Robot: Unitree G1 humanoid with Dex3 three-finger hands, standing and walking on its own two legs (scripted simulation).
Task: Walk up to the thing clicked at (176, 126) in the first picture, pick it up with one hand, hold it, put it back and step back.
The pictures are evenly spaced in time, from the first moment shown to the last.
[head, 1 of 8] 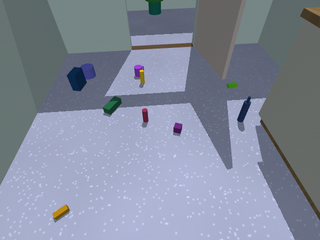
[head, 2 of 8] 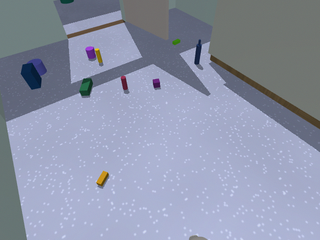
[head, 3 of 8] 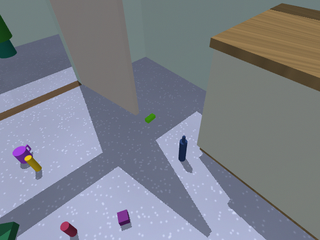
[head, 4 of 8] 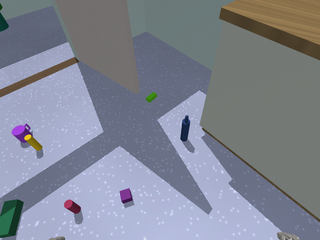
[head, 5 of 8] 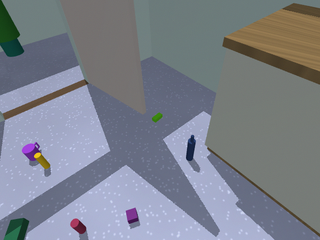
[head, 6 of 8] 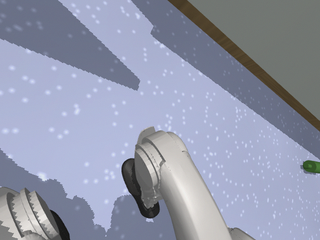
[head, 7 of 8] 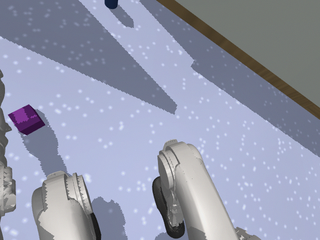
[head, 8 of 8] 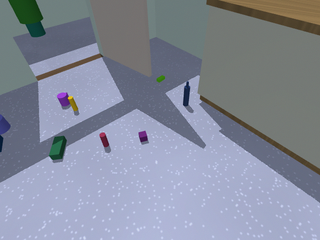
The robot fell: no
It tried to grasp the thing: yes
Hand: left
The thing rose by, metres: 0.67
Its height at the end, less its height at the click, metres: +0.00
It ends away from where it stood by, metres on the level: 0.01
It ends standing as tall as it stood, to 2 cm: yes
